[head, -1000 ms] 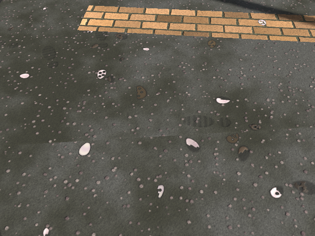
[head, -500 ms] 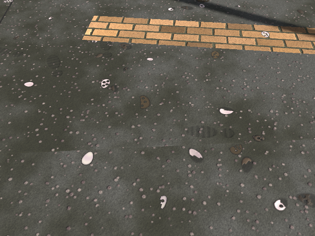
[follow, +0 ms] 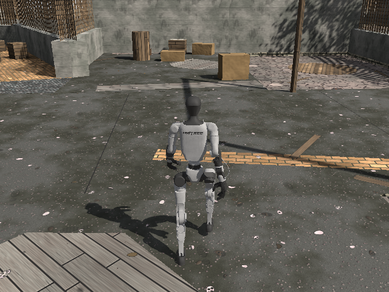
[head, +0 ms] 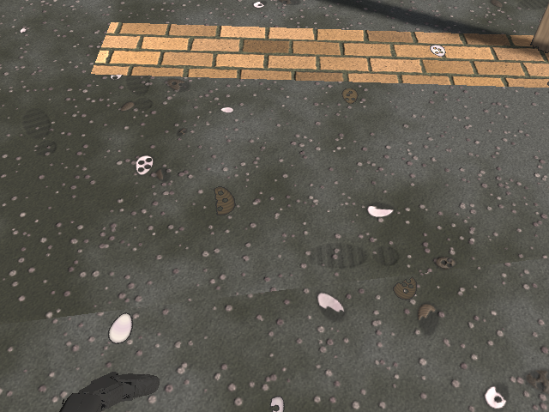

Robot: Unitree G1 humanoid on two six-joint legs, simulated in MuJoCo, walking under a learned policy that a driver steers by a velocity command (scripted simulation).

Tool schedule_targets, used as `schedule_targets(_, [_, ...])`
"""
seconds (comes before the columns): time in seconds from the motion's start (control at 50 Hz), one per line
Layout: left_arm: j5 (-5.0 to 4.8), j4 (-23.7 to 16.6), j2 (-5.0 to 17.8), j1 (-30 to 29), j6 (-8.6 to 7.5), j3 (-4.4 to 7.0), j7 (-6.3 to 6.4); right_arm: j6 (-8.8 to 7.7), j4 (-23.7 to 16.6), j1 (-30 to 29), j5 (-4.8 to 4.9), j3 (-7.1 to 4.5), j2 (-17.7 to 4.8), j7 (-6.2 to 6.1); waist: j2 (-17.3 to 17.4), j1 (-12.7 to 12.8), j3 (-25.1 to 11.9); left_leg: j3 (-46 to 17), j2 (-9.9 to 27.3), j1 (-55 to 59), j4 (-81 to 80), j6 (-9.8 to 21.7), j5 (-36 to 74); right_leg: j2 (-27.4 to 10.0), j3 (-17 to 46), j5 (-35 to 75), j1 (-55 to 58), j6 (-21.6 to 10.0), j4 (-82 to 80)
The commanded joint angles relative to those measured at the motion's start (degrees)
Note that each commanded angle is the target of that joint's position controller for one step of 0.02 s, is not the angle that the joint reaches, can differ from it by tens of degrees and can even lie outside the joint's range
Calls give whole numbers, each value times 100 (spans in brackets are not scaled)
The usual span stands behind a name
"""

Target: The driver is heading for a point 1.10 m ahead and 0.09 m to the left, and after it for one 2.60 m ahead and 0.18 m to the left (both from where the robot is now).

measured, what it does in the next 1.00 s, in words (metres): walks ahead: right foot, then left foot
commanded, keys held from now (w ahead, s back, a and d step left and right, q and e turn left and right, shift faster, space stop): w+shift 0.12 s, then s+shift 0.40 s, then w+shift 0.48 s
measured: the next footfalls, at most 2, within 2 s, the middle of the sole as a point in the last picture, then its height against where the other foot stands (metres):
right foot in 0.10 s outside the picture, level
left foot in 0.50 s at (243, 386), level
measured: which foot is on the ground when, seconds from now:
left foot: down 0.00-0.12, up 0.14-0.48, down 0.50-0.78, up 0.80-1.00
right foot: up 0.00-0.08, down 0.10-0.52, up 0.54-0.78, down 0.80-1.00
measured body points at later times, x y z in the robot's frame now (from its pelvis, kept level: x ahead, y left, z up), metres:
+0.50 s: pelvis +0.34 -0.04 +0.00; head +0.37 -0.03 +0.45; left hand +0.36 +0.22 -0.15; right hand +0.51 -0.28 -0.11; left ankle +0.51 +0.04 -0.72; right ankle +0.25 -0.10 -0.73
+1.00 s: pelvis +0.47 -0.05 +0.02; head +0.47 -0.07 +0.47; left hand +0.39 +0.20 -0.11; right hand +0.66 -0.29 -0.09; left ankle +0.56 +0.09 -0.66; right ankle +0.39 -0.15 -0.73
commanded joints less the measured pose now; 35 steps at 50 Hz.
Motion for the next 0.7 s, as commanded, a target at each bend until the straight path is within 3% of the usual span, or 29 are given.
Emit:
schedule_targets(0.02, [-20,-541,273,-717,-71,16,61,-70,-208,-154,22,-158,-969,-12,688,350,951,-121,1328,-568,-24,863,3916,347,-373,-200,665,-346,-724])
schedule_targets(0.04, [-4,-514,355,-492,-76,47,120,-51,-169,-128,14,-175,-1083,-25,862,483,693,-12,1383,-391,531,821,5576,603,-509,-472,1160,-474,-729])
schedule_targets(0.06, [4,-383,526,119,-91,115,187,-5,-134,-132,-34,-208,-1231,-54,1025,798,286,66,1437,-252,1429,764,6802,823,-525,-781,1822,-589,-674])
schedule_targets(0.08, [-4,-52,742,1328,-114,221,263,67,-137,-250,-67,-258,-1397,-100,1125,1338,-305,142,1443,-495,2760,702,7207,998,-483,-1031,3044,-689,-755])
schedule_targets(0.1, [33,342,1003,2589,-144,354,340,113,-214,-498,-60,-279,-1443,-119,936,1953,-898,203,1182,-1507,4461,636,6198,720,-145,-1101,4704,-770,-953])
schedule_targets(0.12, [227,459,1587,3185,-194,503,399,118,-451,-184,90,-122,-665,7,-335,1685,-1697,110,495,-3629,6775,539,2570,-859,2049,-3586,6525,-1035,-1270])
schedule_targets(0.14, [182,545,1638,3149,-224,508,305,-22,-545,-6,226,-98,-472,66,-1222,1322,-2186,-712,-367,-4710,8064,526,-803,-1836,5113,-4055,6715,-1269,-2696])
schedule_targets(0.16, [134,566,1406,2493,-259,462,270,-32,-686,-570,247,-179,-774,-3,-706,1044,-1172,-941,-4,-5189,8356,587,-302,-1600,4519,-2301,5976,-1146,-2830])
schedule_targets(0.18, [84,523,921,2058,-335,335,274,-34,-720,-886,212,-151,-773,-51,21,864,-392,-715,242,-5011,8139,497,102,-1549,3257,49,4885,-1135,-2550])
schedule_targets(0.2, [-290,388,458,1505,-471,195,176,-119,-734,-1171,415,-153,-687,-127,77,828,-325,-859,418,-4734,8303,361,-285,-1340,2549,2077,4333,-1219,-2537])
schedule_targets(0.22, [-272,505,289,1351,-545,119,137,-72,-745,-1090,404,-223,-809,-155,67,517,-298,-842,634,-4434,7920,319,-182,-1107,1857,2939,3842,-1057,-2532])
schedule_targets(0.26, [-188,715,228,1363,-614,54,171,78,-734,-967,311,-230,-658,-167,-166,267,-73,-687,684,-4138,7214,262,-144,-854,1193,3902,3324,-846,-2725])
schedule_targets(0.32, [-141,845,543,1222,-595,44,368,131,-994,-1404,172,-170,-505,-155,-247,80,255,-248,410,-3928,5586,80,524,-378,417,4666,2600,-728,-2895])
schedule_targets(0.36, [-170,860,725,1369,-502,70,520,78,-1133,-1975,119,-114,-511,-81,-318,322,98,85,104,-3541,4080,-16,1725,-30,59,4251,2724,-521,-2799])
schedule_targets(0.4, [-212,959,822,1760,-401,63,637,65,-1143,-2166,109,-108,-601,15,-342,499,-200,166,-164,-3208,3408,-116,2616,-59,72,3710,3125,-382,-2519])
schedule_targets(0.44, [-235,968,854,1695,-308,59,680,82,-1139,-2089,117,-144,-830,67,-502,402,-206,72,-250,-2830,3061,-102,2672,-176,238,3138,3105,-355,-2065])
schedule_targets(0.48, [-250,871,828,1364,-215,49,710,69,-946,-1493,23,-259,-1170,70,-447,-26,-329,26,-310,-2212,2315,55,3137,-75,298,2900,3211,-173,-1094])
schedule_targets(0.5, [-224,835,792,1475,-181,32,692,44,-918,-1365,-73,-312,-1421,31,-60,-66,-448,-207,45,-1856,1904,219,4809,253,206,2007,3244,87,-195])
schedule_targets(0.52, [-121,808,423,1947,-137,-80,672,81,-1082,-1482,-269,-313,-1756,-56,1250,208,-1029,-1483,1449,-724,2461,1101,8523,900,110,-1720,2200,417,1825])
schedule_targets(0.54, [-216,1136,60,2977,-92,-173,530,127,-1168,-1643,-350,-78,-1192,-70,1742,646,-2103,-2783,2515,-125,2743,2178,8809,1023,1188,-4170,1743,493,2968])
schedule_targets(0.56, [-305,1353,604,3197,22,-42,429,209,-1214,-1943,-144,-2,-805,20,952,694,-2143,-2722,2208,-820,2325,2118,5755,608,1545,-3827,1891,375,2904])
schedule_targets(0.58, [-349,1253,863,2705,150,68,420,329,-1265,-2207,79,-79,-977,69,556,666,-1349,-2626,1821,-1468,1805,1823,1540,441,992,-3587,1371,353,2886])
schedule_targets(0.6, [-340,1113,876,2276,218,130,446,428,-1222,-2258,220,-175,-1314,50,496,638,-824,-2917,1702,-2078,1131,1557,-1686,386,656,-3255,974,358,2743])
schedule_targets(0.62, [-304,989,954,2031,263,182,491,455,-1276,-2518,165,-218,-1460,-24,816,750,-561,-3047,1592,-2833,705,1272,-2738,303,556,-2894,1171,349,2520])
schedule_targets(0.64, [-263,1028,894,2069,266,186,492,440,-1320,-2713,79,-238,-1509,-70,994,878,-411,-2749,1379,-3553,457,1050,-2653,298,437,-2593,1731,329,2250])
schedule_targets(0.66, [-205,1150,725,2250,223,165,492,407,-1349,-2774,86,-258,-1484,-94,1019,966,-386,-2282,1159,-3968,310,873,-2272,339,299,-2438,2261,263,1816])
schedule_targets(0.7, [-109,1368,572,2530,104,150,530,351,-1413,-2868,196,-312,-1454,-125,1139,1100,-430,-1420,782,-4333,140,600,-1666,479,6,-2439,3153,84,690])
